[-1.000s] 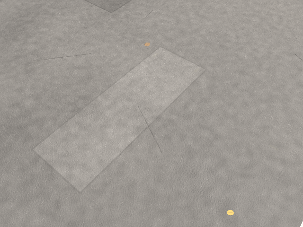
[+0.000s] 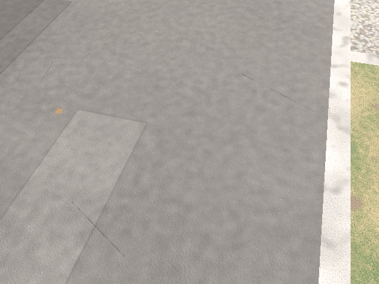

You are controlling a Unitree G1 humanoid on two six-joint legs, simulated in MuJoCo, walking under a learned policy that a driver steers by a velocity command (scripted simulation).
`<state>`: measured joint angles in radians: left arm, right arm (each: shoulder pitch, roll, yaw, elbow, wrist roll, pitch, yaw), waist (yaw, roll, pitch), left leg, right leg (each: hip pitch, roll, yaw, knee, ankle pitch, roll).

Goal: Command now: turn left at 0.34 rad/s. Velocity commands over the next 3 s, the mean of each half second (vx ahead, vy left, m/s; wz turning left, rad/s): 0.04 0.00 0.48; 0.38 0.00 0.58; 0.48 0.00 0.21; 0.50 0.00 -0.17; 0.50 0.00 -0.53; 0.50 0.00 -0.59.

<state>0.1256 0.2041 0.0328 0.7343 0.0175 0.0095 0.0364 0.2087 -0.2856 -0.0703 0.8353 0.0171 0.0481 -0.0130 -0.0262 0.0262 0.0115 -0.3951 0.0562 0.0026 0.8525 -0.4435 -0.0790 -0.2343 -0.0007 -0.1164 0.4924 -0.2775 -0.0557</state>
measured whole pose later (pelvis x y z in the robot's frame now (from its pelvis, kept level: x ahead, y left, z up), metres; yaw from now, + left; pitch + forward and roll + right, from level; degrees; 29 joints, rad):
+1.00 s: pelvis +0.17 +0.09 +0.00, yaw +35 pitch +2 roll -2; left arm 0.37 0.27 0.07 0.81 0.00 -0.09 0.01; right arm 0.17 -0.31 -0.07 0.62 0.02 -0.02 0.03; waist 0.08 0.05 0.02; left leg -0.73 0.08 -0.05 0.90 -0.10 -0.02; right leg 0.02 -0.01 -0.12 0.26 -0.31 0.01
